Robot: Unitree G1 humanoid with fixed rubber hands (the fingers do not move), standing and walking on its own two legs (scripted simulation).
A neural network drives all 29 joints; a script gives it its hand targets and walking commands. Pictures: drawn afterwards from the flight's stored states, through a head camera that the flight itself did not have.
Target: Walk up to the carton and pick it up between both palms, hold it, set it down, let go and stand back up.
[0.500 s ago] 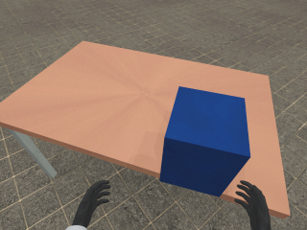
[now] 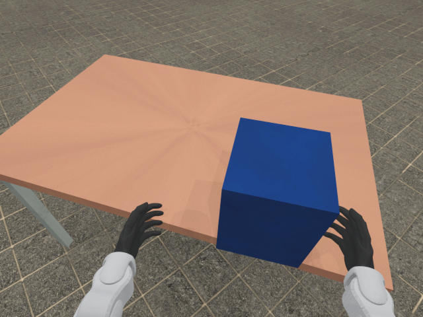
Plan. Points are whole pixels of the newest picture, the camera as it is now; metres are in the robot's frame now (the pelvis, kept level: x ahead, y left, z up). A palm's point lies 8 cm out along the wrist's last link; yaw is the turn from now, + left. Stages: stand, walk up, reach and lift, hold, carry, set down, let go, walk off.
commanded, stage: reach and lift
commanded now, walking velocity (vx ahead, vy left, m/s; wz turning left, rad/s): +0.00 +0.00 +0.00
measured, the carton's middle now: (269, 194) +0.40 -0.13 -0.02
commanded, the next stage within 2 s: none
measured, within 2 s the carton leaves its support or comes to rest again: neither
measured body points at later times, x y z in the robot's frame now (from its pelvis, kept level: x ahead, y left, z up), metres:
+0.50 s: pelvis -0.01 -0.01 +0.00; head +0.00 +0.01 +0.45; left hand +0.36 +0.13 +0.07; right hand +0.29 -0.28 +0.09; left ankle -0.02 +0.14 -0.75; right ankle +0.02 -0.12 -0.75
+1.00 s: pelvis +0.00 +0.00 +0.00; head +0.03 +0.01 +0.45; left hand +0.44 +0.11 +0.11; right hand +0.36 -0.29 +0.12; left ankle -0.02 +0.14 -0.75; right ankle +0.02 -0.12 -0.75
